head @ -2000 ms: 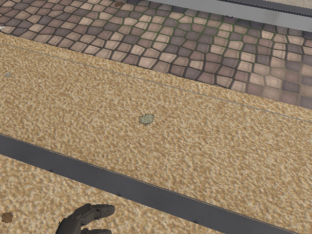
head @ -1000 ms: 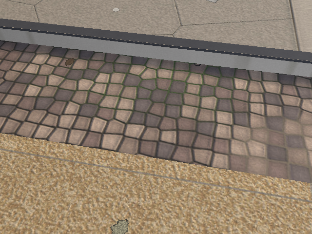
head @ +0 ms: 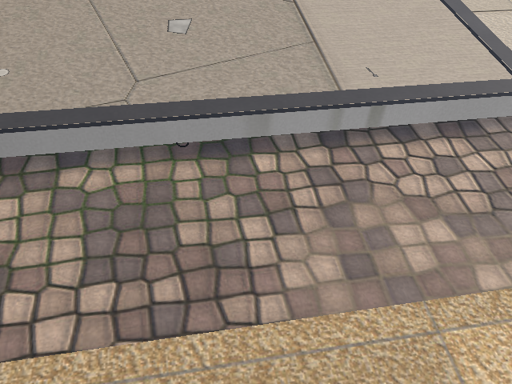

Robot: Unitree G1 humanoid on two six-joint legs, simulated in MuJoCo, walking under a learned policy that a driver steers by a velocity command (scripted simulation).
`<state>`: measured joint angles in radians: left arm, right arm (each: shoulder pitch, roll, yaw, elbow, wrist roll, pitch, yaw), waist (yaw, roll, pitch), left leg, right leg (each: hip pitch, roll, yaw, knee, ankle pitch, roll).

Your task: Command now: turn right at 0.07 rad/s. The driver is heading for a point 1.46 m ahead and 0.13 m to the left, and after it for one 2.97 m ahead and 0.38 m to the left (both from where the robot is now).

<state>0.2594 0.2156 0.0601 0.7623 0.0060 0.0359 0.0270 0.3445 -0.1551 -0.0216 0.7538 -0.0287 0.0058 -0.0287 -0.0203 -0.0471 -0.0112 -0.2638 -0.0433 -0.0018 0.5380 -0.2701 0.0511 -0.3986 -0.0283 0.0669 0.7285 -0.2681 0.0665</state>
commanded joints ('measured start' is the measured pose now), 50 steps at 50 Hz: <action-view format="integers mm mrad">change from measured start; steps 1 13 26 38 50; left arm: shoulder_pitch -31 -5 -16 59 118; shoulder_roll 55 44 22 108 39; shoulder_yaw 13 17 14 12 5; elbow -47 70 103 177 239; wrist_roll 4 -1 -27 7 -15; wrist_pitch -30 -49 -156 -90 -45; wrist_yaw -5 10 -18 6 6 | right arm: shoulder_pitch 5 -14 -34 -171 -127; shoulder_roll -120 -82 -198 -71 -186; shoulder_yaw -23 -40 -75 -49 -89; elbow -45 3 54 63 137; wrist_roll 10 19 54 43 59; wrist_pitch -22 -27 -70 -33 -13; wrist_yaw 1 6 1 1 12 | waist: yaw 12 12 48 19 6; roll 166 12 197 -78 161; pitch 55 13 112 -24 -47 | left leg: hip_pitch -99 5 12 -153 180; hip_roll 194 69 280 51 194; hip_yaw -254 -59 -377 14 -247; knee -221 -55 -163 195 -57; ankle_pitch -203 168 29 21 -34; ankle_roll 101 -5 164 -94 140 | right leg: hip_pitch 181 185 48 275 16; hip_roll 24 -18 48 -122 73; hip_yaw -34 39 -77 21 -106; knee -272 -224 -150 -336 -120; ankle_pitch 24 194 -68 878 -201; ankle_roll -29 -61 -156 -213 -78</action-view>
